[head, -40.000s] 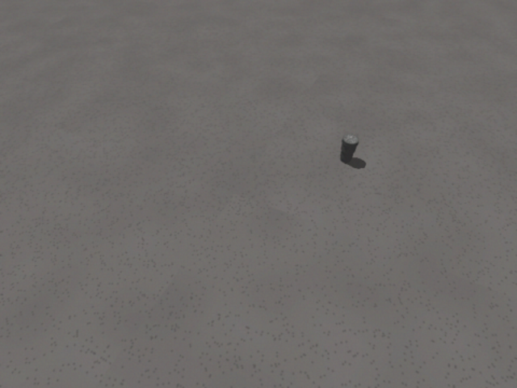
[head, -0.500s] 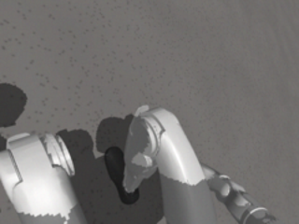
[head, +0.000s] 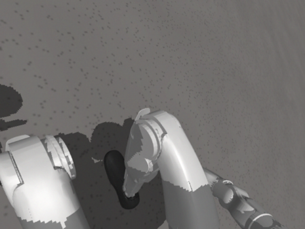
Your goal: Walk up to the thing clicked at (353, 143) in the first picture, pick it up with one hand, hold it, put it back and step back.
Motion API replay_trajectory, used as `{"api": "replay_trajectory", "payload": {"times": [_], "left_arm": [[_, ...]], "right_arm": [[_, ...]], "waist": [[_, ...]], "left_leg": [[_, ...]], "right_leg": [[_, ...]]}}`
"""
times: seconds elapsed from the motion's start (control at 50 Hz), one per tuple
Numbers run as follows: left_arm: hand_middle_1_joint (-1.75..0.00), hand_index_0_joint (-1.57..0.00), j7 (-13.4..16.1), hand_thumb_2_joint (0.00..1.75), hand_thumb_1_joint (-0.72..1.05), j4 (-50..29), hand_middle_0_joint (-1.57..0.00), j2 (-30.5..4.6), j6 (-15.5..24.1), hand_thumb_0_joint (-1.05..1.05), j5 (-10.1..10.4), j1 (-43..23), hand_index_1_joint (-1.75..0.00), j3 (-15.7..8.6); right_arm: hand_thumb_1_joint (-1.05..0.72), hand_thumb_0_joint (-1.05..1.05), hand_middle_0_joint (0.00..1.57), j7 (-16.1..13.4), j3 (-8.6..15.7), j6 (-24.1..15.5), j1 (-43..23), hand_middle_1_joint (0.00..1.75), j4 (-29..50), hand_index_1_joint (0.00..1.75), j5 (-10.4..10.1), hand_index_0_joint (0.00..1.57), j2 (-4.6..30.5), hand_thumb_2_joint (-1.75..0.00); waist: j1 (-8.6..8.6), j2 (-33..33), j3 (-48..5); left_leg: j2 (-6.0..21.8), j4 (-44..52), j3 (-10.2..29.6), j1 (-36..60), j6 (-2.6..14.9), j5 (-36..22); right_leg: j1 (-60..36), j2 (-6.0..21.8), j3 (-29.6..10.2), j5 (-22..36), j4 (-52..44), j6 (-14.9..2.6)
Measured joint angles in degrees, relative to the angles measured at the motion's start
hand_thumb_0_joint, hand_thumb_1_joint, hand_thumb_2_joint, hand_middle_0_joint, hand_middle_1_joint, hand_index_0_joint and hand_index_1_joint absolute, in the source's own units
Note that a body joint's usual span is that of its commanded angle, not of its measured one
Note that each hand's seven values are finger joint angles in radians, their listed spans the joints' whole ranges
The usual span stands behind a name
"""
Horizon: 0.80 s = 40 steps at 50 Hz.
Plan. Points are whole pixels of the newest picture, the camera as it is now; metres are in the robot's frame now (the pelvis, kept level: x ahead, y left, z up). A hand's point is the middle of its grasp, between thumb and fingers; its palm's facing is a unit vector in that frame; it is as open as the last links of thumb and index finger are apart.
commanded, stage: withdraw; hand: left
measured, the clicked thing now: out of the picture +0.43 +0.28 -0.21
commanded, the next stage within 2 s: rise in 0.44 s
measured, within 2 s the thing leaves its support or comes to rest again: rests again in 0.38 s
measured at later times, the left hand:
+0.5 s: hand out of the picture +0.41 +0.35 -0.08, palm faces +0.34 -0.94 -0.04, open 17.5 cm
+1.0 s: hand out of the picture +0.32 +0.42 +0.06, palm faces +0.38 -0.79 -0.48, open 17.5 cm
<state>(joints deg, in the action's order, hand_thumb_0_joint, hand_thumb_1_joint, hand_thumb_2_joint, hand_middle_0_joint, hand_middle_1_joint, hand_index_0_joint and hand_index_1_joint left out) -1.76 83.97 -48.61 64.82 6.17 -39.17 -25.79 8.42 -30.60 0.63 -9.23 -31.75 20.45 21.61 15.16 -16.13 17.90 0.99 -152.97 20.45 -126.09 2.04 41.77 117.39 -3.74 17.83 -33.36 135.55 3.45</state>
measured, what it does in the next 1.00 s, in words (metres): rises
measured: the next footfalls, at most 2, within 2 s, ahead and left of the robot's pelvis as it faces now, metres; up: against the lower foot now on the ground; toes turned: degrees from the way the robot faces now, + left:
none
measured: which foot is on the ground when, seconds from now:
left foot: down 0.00-1.00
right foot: down 0.00-1.00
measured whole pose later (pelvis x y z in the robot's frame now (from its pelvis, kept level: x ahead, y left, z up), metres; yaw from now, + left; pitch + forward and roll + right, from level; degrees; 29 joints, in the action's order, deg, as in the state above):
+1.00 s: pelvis +0.02 -0.01 +0.12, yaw +10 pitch +32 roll -7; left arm -3.4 43.5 -38.8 12.3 -2.7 -23.3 -23.8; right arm 1.7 -2.7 9.3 7.0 -34.2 -0.5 15.5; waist 3.4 0.6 -7.5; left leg 1.5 -125.6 4.3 -118.9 2.1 39.5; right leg 116.1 -0.4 5.0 -36.4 119.9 1.0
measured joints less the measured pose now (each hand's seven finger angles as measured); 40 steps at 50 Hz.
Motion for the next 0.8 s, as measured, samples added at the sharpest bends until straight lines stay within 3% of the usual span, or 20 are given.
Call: {"api": "replay_trajectory", "payload": {"times": [0.16, 0.28, 0.36, 0.42, 0.52, 0.58, 0.62, 0.68, 0.8], "left_arm": [[-0.29, -0.38, 0.2, 0.19, -0.58, -0.6, -0.39, 0.7, -0.3, -0.01, 0.4, 0.8, -0.3, -0.6], [-0.18, -0.25, -1.3, 0.13, -0.6, -5.8, -0.25, 0.1, -1.4, -0.01, -0.2, 1.7, -0.2, -4.0], [-0.13, -0.18, -3.5, 0.1, -0.61, -12.4, -0.19, 0.1, -4.7, -0.01, 0.4, 2.9, -0.15, -5.4], [-0.1, -0.14, -5.8, 0.08, -0.61, -17.8, -0.15, 1.0, -8.7, -0.01, 1.7, 3.8, -0.12, -3.9], [-0.07, -0.11, -10.9, 0.05, -0.61, -19.1, -0.13, 2.9, -15.7, -0.01, 4.1, 3.4, -0.1, 1.9], [-0.06, -0.11, -13.3, 0.04, -0.61, -19.0, -0.12, 4.3, -19.7, -0.01, 5.0, 2.4, -0.08, 2.2], [-0.06, -0.11, -12.5, 0.03, -0.6, -19.7, -0.11, 4.4, -22.5, -0.01, 0.5, 2.0, -0.07, 1.5], [-0.04, -0.1, -11.4, 0.03, -0.57, -21.5, -0.1, 4.6, -27.5, -0.01, -4.1, 2.7, -0.05, 0.8], [-0.04, -0.08, -8.3, 0.04, -0.55, -28.9, -0.09, 5.8, -37.4, -0.01, -8.9, 7.4, -0.05, -1.2]], "right_arm": [[-0.91, 0.0, 0.21, 0.0, -0.1, 0.1, -0.5, 0.3, 0.2, 0.3, -0.1, 0.21, 0.0, -0.9], [-0.92, 0.0, 0.21, -0.5, 0.9, 0.4, -0.4, 0.3, 0.2, 0.3, -0.4, 0.21, -0.2, -0.9], [-0.92, 0.0, 0.21, -1.0, 3.0, 1.2, 1.5, 0.3, 0.0, 0.3, -1.4, 0.21, -0.4, -0.9], [-0.93, 0.0, 0.21, -1.5, 5.3, 1.7, 3.8, 0.3, -0.5, 0.3, -3.1, 0.21, -0.7, -0.91], [-0.93, 0.0, 0.21, -2.4, 9.0, 1.9, 6.2, 0.3, -2.1, 0.3, -7.3, 0.21, -1.0, -0.9], [-0.92, 0.0, 0.21, -3.0, 10.8, 1.6, 6.7, 0.3, -1.7, 0.3, -9.2, 0.21, -0.9, -0.9], [-0.91, 0.0, 0.21, -3.2, 12.8, 2.1, 7.1, 0.3, -1.4, 0.3, -10.7, 0.21, -1.9, -0.9], [-0.91, 0.0, 0.21, -3.5, 15.5, 3.7, 8.4, 0.3, -0.8, 0.3, -12.8, 0.21, -3.6, -0.9], [-0.92, 0.0, 0.21, -4.6, 20.1, 6.6, 12.2, 0.3, -1.0, 0.3, -16.7, 0.21, -5.6, -0.91]], "waist": [[-0.32, 0.0, 0.2], [-0.98, -0.1, 0.4], [-2.05, 0.9, -1.3], [-3.26, 2.7, -4.3], [-4.47, 6.7, -10.3], [-4.88, 8.6, -12.2], [-5.06, 9.1, -13.2], [-5.22, 9.9, -15.3], [-6.92, 12.8, -20.2]], "left_leg": [[-0.1, 0.1, 0.2, 0.3, -0.31, 0.0], [0.1, 0.3, 0.0, 0.4, -0.53, -0.1], [0.2, 0.9, -0.8, 0.3, -0.69, -0.1], [0.1, 2.1, -1.9, 0.0, -0.73, -0.2], [-0.1, 5.0, -4.8, -0.9, 0.12, -0.9], [0.1, 6.4, -6.1, -1.3, 0.74, -1.3], [0.4, 7.3, -6.8, -1.3, 0.85, -1.5], [0.7, 9.4, -8.2, -1.1, 0.73, -1.6], [0.5, 15.5, -11.4, 0.4, 0.43, -1.7]], "right_leg": [[-0.1, 0.1, 0.1, 0.0, 0.0, -0.11], [0.1, 0.1, -0.1, 0.3, 0.1, -0.33], [0.5, 0.3, -0.6, 0.1, 0.0, -0.71], [1.0, 0.8, -1.3, -0.4, -0.3, -1.07], [1.9, 1.7, -3.3, -1.3, -1.5, -1.18], [2.3, 1.8, -4.2, -1.3, -2.3, -1.08], [2.6, 1.8, -4.9, -1.2, -2.8, -1.21], [3.1, 1.9, -5.9, -1.3, -4.0, -1.67], [3.1, 2.8, -8.6, -2.3, -7.4, -2.32]]}}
